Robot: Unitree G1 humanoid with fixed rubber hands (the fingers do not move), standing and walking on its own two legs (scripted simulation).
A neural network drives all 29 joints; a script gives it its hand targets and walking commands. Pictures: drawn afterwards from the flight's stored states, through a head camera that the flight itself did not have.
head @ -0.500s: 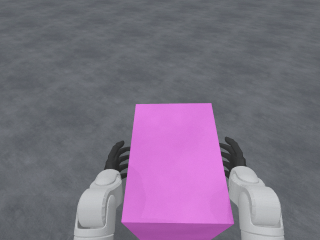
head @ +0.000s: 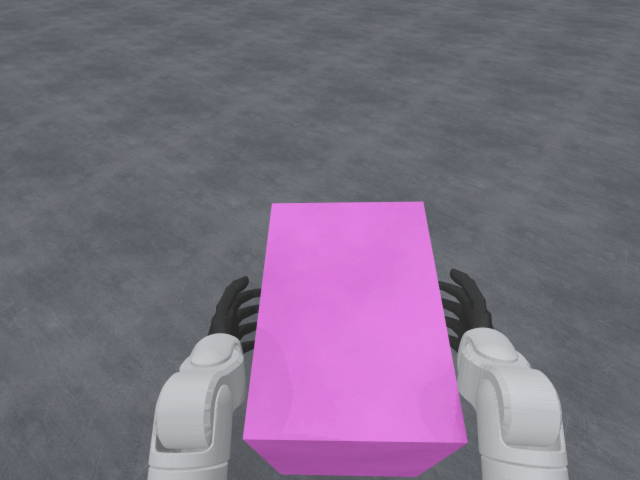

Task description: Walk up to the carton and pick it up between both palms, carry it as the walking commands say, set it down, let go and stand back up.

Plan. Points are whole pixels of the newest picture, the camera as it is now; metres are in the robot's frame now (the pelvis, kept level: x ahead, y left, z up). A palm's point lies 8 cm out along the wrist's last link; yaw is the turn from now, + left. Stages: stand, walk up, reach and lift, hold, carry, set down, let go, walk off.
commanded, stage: carry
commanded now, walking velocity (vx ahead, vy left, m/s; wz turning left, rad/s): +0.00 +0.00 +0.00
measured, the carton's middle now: (347, 346) +0.29 -0.01 +0.02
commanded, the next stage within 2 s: hold in 1.00 s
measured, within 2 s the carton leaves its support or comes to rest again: neither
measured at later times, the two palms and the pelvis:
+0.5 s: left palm (232, 331) +0.27 +0.13 +0.08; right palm (474, 324) +0.28 -0.15 +0.09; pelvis +0.01 -0.01 +0.00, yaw +0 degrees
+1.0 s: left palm (234, 327) +0.27 +0.12 +0.09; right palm (481, 320) +0.28 -0.15 +0.10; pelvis +0.02 -0.01 +0.00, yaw +1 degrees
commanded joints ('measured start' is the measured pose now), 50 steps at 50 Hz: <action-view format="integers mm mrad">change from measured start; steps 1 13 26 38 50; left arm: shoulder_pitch -378 -385 -386 -377 -362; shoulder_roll -830 -834 -838 -847 -848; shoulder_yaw -508 -507 -511 -531 -549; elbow -108 -108 -121 -167 -211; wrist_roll -197 -198 -203 -219 -234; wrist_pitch -28 -24 -10 25 75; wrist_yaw -92 -94 -93 -88 -80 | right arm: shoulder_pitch -331 -338 -339 -329 -314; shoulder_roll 816 822 827 834 829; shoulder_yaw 522 524 530 553 573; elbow -100 -100 -113 -162 -212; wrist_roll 212 212 216 233 250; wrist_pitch -13 -8 5 40 90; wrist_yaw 103 103 100 93 86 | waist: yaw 1 1 2 3 5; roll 10 9 8 6 5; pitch -190 -189 -187 -184 -168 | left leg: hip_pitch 110 119 127 132 127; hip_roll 130 130 129 128 126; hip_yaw -133 -128 -123 -117 -114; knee -61 -51 -43 -36 -38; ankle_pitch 168 187 203 214 206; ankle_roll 17 15 12 10 6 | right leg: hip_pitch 71 84 99 115 125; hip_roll -114 -116 -117 -118 -118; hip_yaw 117 110 103 98 97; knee -66 -63 -62 -61 -67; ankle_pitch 130 153 182 208 210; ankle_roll -42 -42 -43 -43 -43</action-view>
